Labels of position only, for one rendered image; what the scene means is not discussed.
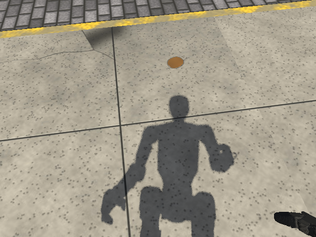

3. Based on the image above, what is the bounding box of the right robot hand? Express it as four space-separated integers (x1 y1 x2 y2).
274 211 316 237

